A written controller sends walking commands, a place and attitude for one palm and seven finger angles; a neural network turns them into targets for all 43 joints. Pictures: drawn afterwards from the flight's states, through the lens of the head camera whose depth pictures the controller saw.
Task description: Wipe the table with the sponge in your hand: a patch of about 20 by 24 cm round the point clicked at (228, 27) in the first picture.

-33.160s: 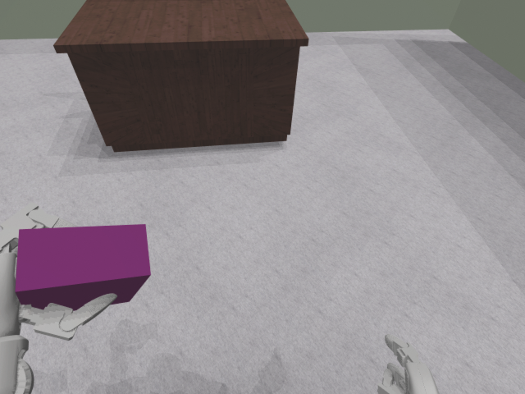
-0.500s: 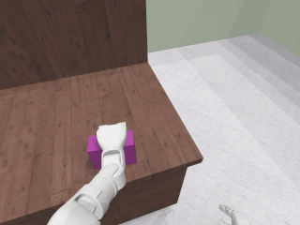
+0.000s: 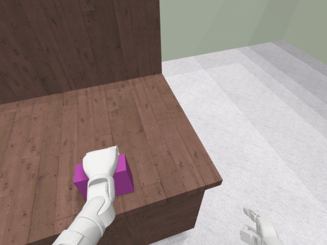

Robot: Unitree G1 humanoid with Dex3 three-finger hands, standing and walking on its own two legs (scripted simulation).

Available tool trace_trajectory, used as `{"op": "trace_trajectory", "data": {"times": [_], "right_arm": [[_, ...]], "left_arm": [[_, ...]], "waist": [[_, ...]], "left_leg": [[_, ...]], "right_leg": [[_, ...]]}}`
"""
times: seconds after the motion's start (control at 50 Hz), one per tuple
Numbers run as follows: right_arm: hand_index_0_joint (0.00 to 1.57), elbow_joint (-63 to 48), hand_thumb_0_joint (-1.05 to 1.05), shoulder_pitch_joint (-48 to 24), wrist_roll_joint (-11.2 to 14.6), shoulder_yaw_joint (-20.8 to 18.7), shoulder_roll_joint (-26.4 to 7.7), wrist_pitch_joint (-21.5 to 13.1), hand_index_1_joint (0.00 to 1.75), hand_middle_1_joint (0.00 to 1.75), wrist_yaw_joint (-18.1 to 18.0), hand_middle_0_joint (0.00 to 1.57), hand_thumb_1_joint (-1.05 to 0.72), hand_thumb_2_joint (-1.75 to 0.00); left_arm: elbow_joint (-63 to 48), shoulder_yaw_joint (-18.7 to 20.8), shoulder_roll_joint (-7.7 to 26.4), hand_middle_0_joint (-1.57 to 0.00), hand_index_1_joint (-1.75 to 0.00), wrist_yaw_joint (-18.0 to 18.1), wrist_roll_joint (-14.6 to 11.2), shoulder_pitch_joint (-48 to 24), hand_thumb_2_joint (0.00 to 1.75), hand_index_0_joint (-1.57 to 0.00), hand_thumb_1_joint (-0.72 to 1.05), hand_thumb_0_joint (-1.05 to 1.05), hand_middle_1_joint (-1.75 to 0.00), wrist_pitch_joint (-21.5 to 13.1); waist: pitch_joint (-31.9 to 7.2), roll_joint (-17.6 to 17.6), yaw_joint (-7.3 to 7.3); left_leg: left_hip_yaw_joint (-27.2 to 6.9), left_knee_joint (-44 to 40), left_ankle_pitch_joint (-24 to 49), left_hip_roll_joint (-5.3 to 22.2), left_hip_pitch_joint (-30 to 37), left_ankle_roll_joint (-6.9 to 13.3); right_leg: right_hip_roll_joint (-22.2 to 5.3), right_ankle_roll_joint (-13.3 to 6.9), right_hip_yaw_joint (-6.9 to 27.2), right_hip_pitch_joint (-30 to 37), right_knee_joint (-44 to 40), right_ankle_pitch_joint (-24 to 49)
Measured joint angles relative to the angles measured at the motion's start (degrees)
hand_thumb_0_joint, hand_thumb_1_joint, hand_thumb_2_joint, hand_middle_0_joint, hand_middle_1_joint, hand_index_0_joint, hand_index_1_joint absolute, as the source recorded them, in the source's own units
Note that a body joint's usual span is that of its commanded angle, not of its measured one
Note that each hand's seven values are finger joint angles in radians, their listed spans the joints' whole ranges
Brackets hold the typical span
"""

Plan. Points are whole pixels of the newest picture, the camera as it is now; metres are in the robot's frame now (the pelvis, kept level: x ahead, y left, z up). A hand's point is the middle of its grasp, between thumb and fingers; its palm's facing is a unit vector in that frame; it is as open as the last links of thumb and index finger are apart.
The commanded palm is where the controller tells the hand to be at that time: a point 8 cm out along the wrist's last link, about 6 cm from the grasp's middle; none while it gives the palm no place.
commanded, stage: slide back across to the middle lane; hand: left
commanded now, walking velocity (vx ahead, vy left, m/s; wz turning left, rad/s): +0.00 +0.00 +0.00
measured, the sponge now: (108, 181) +0.30 +0.21 -0.06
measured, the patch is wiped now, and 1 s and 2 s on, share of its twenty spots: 1.00 1.00 1.00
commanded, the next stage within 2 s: wipe forward along the middle lane in 0.16 s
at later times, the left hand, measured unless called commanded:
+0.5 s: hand (100, 173) +0.30 +0.22 -0.02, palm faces -0.08 -0.05 -1.00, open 9.8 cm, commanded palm +0.28 +0.22 +0.02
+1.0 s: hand (98, 156) +0.36 +0.25 -0.02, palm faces -0.10 +0.01 -0.99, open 9.8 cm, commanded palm +0.33 +0.24 +0.01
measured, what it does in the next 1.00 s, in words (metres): stands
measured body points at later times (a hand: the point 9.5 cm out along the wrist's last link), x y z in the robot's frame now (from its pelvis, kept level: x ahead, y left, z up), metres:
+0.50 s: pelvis -0.01 +0.00 +0.00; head +0.01 -0.02 +0.45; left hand +0.30 +0.22 +0.03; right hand +0.19 -0.23 -0.12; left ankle +0.00 +0.16 -0.73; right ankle -0.01 -0.14 -0.73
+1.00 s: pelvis -0.04 -0.01 -0.02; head +0.02 -0.02 +0.43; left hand +0.36 +0.24 +0.04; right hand +0.07 -0.26 -0.16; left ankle +0.00 +0.16 -0.73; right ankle -0.01 -0.14 -0.73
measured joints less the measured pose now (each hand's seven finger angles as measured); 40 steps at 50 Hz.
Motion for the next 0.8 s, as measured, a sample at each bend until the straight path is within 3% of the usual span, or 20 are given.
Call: {"op": "trace_trajectory", "data": {"times": [0.16,0.32,0.48,0.8], "right_arm": [[0.20,-0.40,0.01,0.60,-0.44,-0.09,0.52,-1.16,0.30,0.29,0.03,0.20,-0.91,-0.90],[0.20,0.25,0.01,1.12,-0.34,0.13,0.75,-1.41,0.30,0.29,-0.06,0.20,-0.91,-0.90],[0.20,0.98,0.01,1.57,-0.55,0.14,0.24,-1.95,0.30,0.29,-1.08,0.20,-0.91,-0.90],[0.20,2.76,0.01,4.70,-0.86,0.36,0.05,-2.71,0.30,0.29,-2.84,0.20,-0.91,-0.90]], "left_arm": [[-3.73,2.05,0.48,-0.74,-1.39,0.14,1.76,3.69,1.07,-0.75,-0.47,-0.01,-1.36,-3.33],[-4.85,2.22,1.39,-0.74,-1.39,0.36,1.31,4.37,1.07,-0.75,-0.47,-0.01,-1.36,-1.77],[-0.71,3.35,1.90,-0.74,-1.38,-1.15,1.70,0.07,1.07,-0.75,-0.48,-0.02,-1.36,-2.67],[15.50,7.72,5.26,-0.76,-1.37,0.91,1.50,-14.84,1.07,-0.77,-0.49,-0.01,-1.35,-7.99]], "waist": [[-0.39,0.33,0.49],[0.17,0.37,0.21],[0.48,0.17,-0.17],[0.45,0.01,-2.20]], "left_leg": [[0.18,0.72,-0.79,0.02,-0.39,-0.06],[0.02,0.92,-0.82,-0.01,-0.22,0.00],[-0.48,1.74,-0.29,-0.22,-2.38,0.00],[-1.34,5.28,0.69,-0.05,-10.67,0.21]], "right_leg": [[0.00,0.08,0.20,-0.47,0.68,-0.68],[-0.01,0.12,0.06,-0.15,0.74,-0.70],[-0.18,0.06,-0.30,-2.17,1.69,-0.40],[0.20,-0.32,-0.69,-10.50,5.65,0.34]]}}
